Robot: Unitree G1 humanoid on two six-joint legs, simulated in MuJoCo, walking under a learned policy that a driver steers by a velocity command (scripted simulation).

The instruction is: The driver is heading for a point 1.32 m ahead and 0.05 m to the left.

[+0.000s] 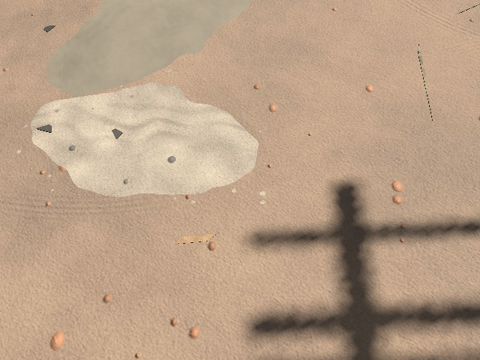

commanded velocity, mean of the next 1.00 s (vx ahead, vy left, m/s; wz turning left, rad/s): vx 0.12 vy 0.00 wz -0.21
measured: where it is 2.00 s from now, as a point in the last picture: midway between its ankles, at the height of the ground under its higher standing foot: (284, 297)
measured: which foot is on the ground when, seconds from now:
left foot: up 0.00-0.14, down 0.16-0.60, up 0.62-0.86, down 0.88-1.00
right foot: down 0.00-0.16, up 0.18-0.48, down 0.50-0.88, up 0.90-1.00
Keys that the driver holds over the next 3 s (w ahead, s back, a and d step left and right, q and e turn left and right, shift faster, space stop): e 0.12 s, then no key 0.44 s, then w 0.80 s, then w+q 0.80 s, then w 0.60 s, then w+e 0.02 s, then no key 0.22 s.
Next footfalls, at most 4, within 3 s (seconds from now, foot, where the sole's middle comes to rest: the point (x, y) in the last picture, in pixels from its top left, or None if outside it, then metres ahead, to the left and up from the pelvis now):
0.16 left None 0.07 0.14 -0.78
0.50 right None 0.00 -0.11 -0.78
0.88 left None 0.13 0.12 -0.78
1.38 right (327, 352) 0.45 -0.15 -0.78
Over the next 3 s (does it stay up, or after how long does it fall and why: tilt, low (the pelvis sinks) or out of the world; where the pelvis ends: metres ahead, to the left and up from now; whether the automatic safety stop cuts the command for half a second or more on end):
stays up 1.17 0.11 -0.02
